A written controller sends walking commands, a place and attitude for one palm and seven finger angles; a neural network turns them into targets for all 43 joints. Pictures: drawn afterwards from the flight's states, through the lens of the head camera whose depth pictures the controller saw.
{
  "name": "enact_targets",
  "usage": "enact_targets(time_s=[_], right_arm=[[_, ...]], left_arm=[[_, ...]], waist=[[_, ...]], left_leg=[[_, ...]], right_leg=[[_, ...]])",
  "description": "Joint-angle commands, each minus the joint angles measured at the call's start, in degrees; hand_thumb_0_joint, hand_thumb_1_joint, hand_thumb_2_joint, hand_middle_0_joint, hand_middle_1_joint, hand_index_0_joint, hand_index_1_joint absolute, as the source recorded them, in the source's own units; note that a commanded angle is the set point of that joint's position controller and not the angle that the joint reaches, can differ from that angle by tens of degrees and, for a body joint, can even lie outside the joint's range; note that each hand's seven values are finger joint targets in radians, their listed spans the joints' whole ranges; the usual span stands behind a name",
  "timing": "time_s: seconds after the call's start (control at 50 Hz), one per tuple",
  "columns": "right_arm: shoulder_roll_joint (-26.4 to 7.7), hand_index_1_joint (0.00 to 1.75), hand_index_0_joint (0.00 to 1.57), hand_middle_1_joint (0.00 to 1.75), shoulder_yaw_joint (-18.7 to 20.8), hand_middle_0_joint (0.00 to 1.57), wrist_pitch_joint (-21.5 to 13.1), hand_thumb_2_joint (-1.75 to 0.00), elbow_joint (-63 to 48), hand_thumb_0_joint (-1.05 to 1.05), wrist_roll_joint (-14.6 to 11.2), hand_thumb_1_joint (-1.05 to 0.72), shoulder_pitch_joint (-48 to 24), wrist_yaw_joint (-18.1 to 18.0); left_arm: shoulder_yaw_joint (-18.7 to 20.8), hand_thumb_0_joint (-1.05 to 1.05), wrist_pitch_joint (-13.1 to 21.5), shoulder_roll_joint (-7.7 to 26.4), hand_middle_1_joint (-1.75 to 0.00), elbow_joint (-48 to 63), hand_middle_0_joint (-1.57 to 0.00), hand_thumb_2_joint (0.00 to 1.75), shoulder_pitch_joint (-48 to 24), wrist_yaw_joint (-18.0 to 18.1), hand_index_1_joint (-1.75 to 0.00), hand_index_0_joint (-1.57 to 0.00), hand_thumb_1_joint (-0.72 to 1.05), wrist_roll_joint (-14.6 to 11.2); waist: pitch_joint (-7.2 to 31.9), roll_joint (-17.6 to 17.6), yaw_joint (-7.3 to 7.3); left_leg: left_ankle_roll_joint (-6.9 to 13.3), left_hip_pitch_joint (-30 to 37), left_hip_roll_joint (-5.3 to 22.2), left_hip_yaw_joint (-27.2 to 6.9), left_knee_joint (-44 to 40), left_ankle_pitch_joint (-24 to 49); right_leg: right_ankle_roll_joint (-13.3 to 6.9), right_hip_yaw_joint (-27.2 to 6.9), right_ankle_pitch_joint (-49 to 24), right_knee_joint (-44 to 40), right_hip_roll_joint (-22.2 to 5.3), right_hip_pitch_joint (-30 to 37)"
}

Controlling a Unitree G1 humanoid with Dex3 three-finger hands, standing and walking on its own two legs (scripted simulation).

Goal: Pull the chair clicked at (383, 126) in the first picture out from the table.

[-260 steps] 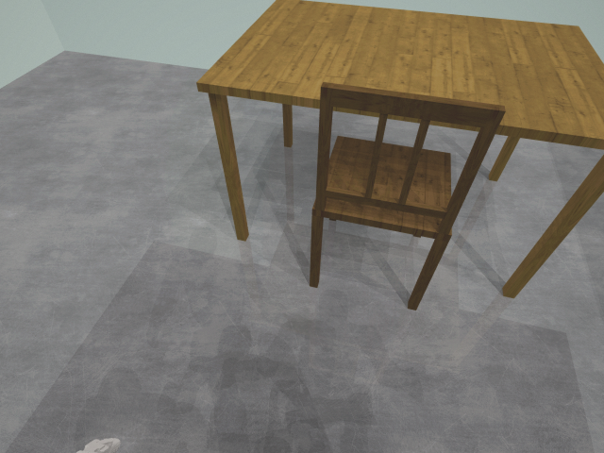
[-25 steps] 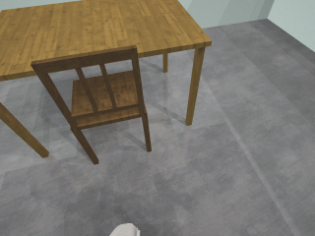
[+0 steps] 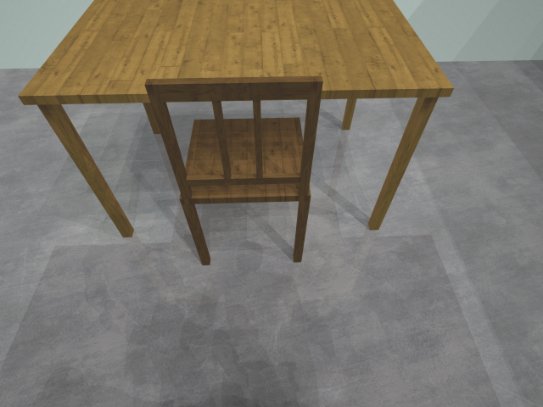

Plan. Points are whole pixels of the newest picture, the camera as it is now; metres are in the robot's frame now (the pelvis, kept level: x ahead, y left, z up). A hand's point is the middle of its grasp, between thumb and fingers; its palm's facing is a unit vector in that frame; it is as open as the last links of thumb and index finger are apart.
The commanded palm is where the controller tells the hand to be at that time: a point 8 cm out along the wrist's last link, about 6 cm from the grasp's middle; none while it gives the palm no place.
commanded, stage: take the last steps up to it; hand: left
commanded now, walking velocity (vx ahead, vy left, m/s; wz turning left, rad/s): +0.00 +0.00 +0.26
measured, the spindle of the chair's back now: (222, 142) +0.75 +0.18 -0.11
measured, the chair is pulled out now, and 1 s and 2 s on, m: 0.00 0.00 0.00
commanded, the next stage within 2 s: come to a stop and stand still in 1.00 s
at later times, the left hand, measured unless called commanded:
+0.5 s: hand out of the picture -0.04 +0.16 -0.17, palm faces +0.20 -0.97 -0.17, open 7.4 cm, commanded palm none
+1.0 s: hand (200, 310) +0.31 +0.16 -0.17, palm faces +0.08 -0.97 -0.25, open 7.3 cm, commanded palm none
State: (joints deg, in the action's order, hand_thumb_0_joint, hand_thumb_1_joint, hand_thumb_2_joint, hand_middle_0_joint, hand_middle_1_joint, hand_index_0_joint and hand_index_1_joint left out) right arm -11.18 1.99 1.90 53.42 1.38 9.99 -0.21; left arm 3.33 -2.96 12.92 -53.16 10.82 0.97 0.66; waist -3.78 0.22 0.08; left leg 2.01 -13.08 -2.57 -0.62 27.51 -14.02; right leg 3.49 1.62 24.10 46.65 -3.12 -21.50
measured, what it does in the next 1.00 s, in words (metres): walks ahead: right foot, then left foot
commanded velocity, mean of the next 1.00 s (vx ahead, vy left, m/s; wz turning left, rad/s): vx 0.26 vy -0.07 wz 0.00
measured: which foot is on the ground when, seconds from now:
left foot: down 0.00-0.08, up 0.10-0.48, down 0.50-0.92, up 0.94-1.00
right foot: up 0.00-0.04, down 0.06-0.52, up 0.54-0.88, down 0.90-1.00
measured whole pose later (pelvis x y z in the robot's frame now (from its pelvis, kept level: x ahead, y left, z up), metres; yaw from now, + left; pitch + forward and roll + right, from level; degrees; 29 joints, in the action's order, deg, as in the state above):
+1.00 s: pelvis +0.23 -0.04 -0.01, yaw +3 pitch -1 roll +1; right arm -9.2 3.2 -0.3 65.0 1.0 20.2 -0.6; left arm 3.9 3.2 10.3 -58.0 8.9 -0.3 1.1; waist -4.3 2.5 1.1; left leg 1.5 -16.5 4.5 1.8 62.1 -27.3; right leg -3.9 8.0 13.7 35.9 -1.7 -21.7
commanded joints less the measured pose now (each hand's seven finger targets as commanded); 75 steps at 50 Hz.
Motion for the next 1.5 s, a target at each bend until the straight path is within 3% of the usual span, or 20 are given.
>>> enact_targets(time_s=[0.0,0.08,0.18,0.32,0.44,0.46,0.5,0.52,0.64,0.78,0.84,0.86,0.88,0.9,0.92,1.02,1.18,1.3,1.38,1.48], right_arm=[[-10.4,0.30,0.20,0.30,2.7,0.20,-0.9,-0.90,-3.1,0.00,-0.2,-0.90,-0.1,-0.7],[-6.2,0.30,0.20,0.30,2.2,0.20,-0.2,-0.90,-3.8,0.00,-0.1,-0.90,1.1,-0.1],[-4.0,0.30,0.20,0.30,2.7,0.20,-1.0,-0.90,0.7,0.00,0.6,-0.90,4.6,1.3],[-1.8,0.30,0.20,0.30,1.9,0.20,-2.3,-0.90,0.6,0.00,0.4,-0.90,-0.7,1.3],[-1.0,0.30,0.20,0.30,1.2,0.20,-4.4,-0.90,4.5,0.00,0.2,-0.90,7.1,0.5],[-3.7,0.30,0.20,0.30,1.7,0.20,-4.9,-0.90,6.4,0.00,0.2,-0.90,12.3,-0.1],[-13.0,0.30,0.20,0.30,3.8,0.20,-4.8,-0.90,8.3,0.00,0.8,-0.90,24.0,-1.3],[-11.9,0.30,0.20,0.30,3.5,0.20,-4.7,-0.90,8.6,0.00,0.7,-0.90,21.9,-1.7],[-4.4,0.30,0.20,0.30,1.6,0.20,-6.4,-0.90,6.1,0.00,-0.1,-0.90,11.5,-1.9],[-5.2,0.30,0.20,0.30,2.4,0.20,-5.7,-0.90,7.7,0.00,0.6,-0.90,13.9,-1.4],[-6.2,0.30,0.20,0.30,2.7,0.20,-5.1,-0.90,7.5,0.00,0.5,-0.90,11.2,-1.3],[-5.4,0.30,0.20,0.30,2.4,0.20,-5.1,-0.90,7.7,0.00,0.2,-0.90,11.4,-1.0],[-1.4,0.30,0.20,0.30,1.7,0.20,-5.2,-0.90,7.2,0.00,-0.4,-0.90,13.7,-0.4],[-0.8,0.30,0.20,0.30,1.1,0.20,-4.9,-0.90,5.1,0.00,-1.0,-0.90,13.3,-0.6],[-1.7,0.30,0.20,0.30,1.6,0.20,-4.6,-0.90,5.1,0.00,-0.9,-0.90,10.8,-0.7],[0.3,0.30,0.20,0.30,1.2,0.20,-3.0,-0.90,6.7,0.00,0.4,-0.90,11.6,-0.4],[2.3,0.30,0.20,0.30,-0.9,0.20,-3.0,-0.90,7.0,0.00,-0.9,-0.90,7.0,-1.3],[-5.7,0.30,0.20,0.30,0.8,0.20,-1.9,-0.90,5.3,0.00,-0.8,-0.90,5.3,-2.6],[-6.8,0.30,0.20,0.30,1.7,0.20,-1.1,-0.90,2.7,0.00,-0.3,-0.90,0.3,-3.2],[-7.8,0.30,0.20,0.30,2.9,0.20,-0.3,-0.90,0.9,0.00,0.1,-0.90,-1.7,-2.3]], left_arm=[[0.8,0.00,2.3,3.9,-0.30,2.6,-0.20,0.90,5.5,0.5,-0.30,-0.20,0.90,-0.2],[2.1,0.00,3.9,11.4,-0.30,1.4,-0.20,0.90,9.7,0.7,-0.30,-0.20,0.90,0.6],[0.7,0.00,5.6,4.4,-0.30,0.2,-0.20,0.90,6.5,0.3,-0.30,-0.20,0.90,0.7],[0.8,0.00,6.2,4.2,-0.30,-5.7,-0.20,0.90,14.8,-0.2,-0.30,-0.20,0.90,1.1],[0.8,0.00,5.6,3.3,-0.30,-8.9,-0.20,0.90,13.8,-0.6,-0.30,-0.20,0.90,0.4],[0.4,0.00,5.6,1.4,-0.30,-8.9,-0.20,0.90,13.9,-0.8,-0.30,-0.20,0.90,0.2],[-0.2,0.00,5.7,-1.3,-0.30,-5.0,-0.20,0.90,9.4,-1.5,-0.30,-0.20,0.90,0.5],[0.2,0.00,5.1,-0.2,-0.30,-4.6,-0.20,0.90,6.9,-1.4,-0.30,-0.20,0.90,1.1],[0.6,0.00,3.9,-2.3,-0.30,-7.4,-0.20,0.90,9.9,-2.6,-0.30,-0.20,0.90,1.0],[0.8,0.00,4.4,-1.9,-0.30,-3.5,-0.20,0.90,0.2,-2.8,-0.30,-0.20,0.90,0.6],[1.7,0.00,5.0,0.0,-0.30,-5.7,-0.20,0.90,7.6,-2.7,-0.30,-0.20,0.90,0.8],[2.2,0.00,5.7,2.8,-0.30,-8.0,-0.20,0.90,14.5,-2.4,-0.30,-0.20,0.90,1.0],[3.4,0.00,6.3,8.3,-0.30,-9.3,-0.20,0.90,20.2,-1.6,-0.30,-0.20,0.90,1.3],[3.5,0.00,6.2,11.8,-0.30,-9.3,-0.20,0.90,22.6,-1.2,-0.30,-0.20,0.90,0.4],[3.4,0.00,6.0,11.0,-0.30,-8.2,-0.20,0.90,18.0,-0.9,-0.30,-0.20,0.90,0.1],[0.5,0.00,6.5,1.9,-0.30,-4.5,-0.20,0.90,3.9,0.2,-0.30,-0.20,0.90,0.6],[-0.9,0.00,5.9,1.7,-0.30,-7.5,-0.20,0.90,6.2,0.9,-0.30,-0.20,0.90,0.2],[-0.8,0.00,2.4,0.8,-0.30,-6.8,-0.20,0.90,8.9,2.3,-0.30,-0.20,0.90,-0.3],[-0.2,0.00,1.2,1.3,-0.30,-6.6,-0.20,0.90,9.1,2.0,-0.30,-0.20,0.90,-0.2],[0.0,0.00,1.1,-0.3,-0.30,-4.7,-0.20,0.90,8.9,1.8,-0.30,-0.20,0.90,0.0]], waist=[[5.5,7.3,-1.47],[5.1,-18.9,-3.74],[-1.1,-7.0,-0.13],[-2.3,-8.1,-3.09],[0.1,-5.1,1.00],[2.0,0.7,3.22],[2.4,13.6,7.27],[0.7,13.1,6.71],[-2.6,6.0,-0.16],[-4.6,7.4,1.84],[-0.2,4.8,-2.50],[3.5,-0.3,-5.68],[8.8,-14.8,-7.50],[11.4,-19.0,-6.97],[10.1,-17.1,-6.27],[2.7,-3.8,1.27],[6.5,-4.4,-0.12],[3.7,12.6,-1.01],[6.2,8.3,-1.35],[9.7,5.8,-0.89]], left_leg=[[6.5,-0.8,13.4,-13.5,-3.3,21.7],[-1.8,-17.6,1.7,-3.2,25.5,-20.6],[-2.1,-18.5,5.5,0.1,34.5,-4.2],[-2.5,-17.2,7.1,4.4,19.4,-6.2],[-1.5,4.9,4.1,8.8,-0.5,-0.3],[-0.4,14.1,7.4,3.8,-3.9,-3.3],[8.8,20.0,28.5,-26.7,-17.0,-13.8],[9.6,15.6,28.9,-25.4,-18.8,-17.1],[7.1,5.2,19.7,-3.1,-18.9,3.5],[6.9,4.6,18.8,1.1,-14.8,11.1],[4.5,1.4,16.8,3.4,-4.8,11.3],[2.5,-2.2,13.2,6.4,6.3,10.4],[0.3,-12.2,6.9,10.1,23.5,-3.8],[0.2,-18.4,3.1,6.1,38.0,-21.9],[0.8,-19.6,5.1,0.9,45.3,-19.1],[-1.2,-14.0,9.5,1.7,38.3,-5.3],[-3.9,-3.8,5.7,3.8,7.0,-0.3],[5.2,5.3,19.1,-7.8,-4.6,51.1],[10.8,7.9,21.7,-9.2,-5.6,50.8],[9.2,5.1,19.5,-6.7,-5.0,35.1]], right_leg=[[-0.7,0.9,-8.3,-15.2,1.2,9.7],[-12.7,-25.4,0.2,-37.2,-21.7,16.3],[-10.2,-9.1,0.3,-37.5,-12.0,11.2],[-13.1,-8.7,-2.8,-38.1,-12.8,14.6],[-10.5,-3.5,-3.5,-28.6,-8.1,6.0],[-8.6,-1.4,-4.2,-19.7,-5.6,0.0],[-5.2,4.3,7.5,7.5,2.4,-17.1],[-5.7,0.4,6.3,15.9,0.0,-18.6],[-3.2,0.3,-9.4,12.7,-4.3,-13.3],[-3.8,4.8,-11.4,-7.1,-2.0,-6.5],[-5.2,7.1,-14.2,-14.2,1.2,8.7],[-6.0,4.8,-13.6,-17.4,0.5,18.8],[-9.4,-11.2,-11.3,-23.3,-10.9,28.8],[-14.6,-26.7,-13.3,-31.6,-20.5,29.9],[-16.0,-28.1,-6.3,-34.3,-20.3,23.6],[-13.7,-6.2,-17.0,-35.0,-12.6,5.5],[-12.6,-1.5,-51.1,-26.4,-9.5,15.0],[-3.3,2.5,-8.9,-13.4,-0.4,7.9],[-2.9,-1.5,8.7,3.2,1.2,1.6],[-2.5,-1.4,5.6,1.2,1.4,3.8]])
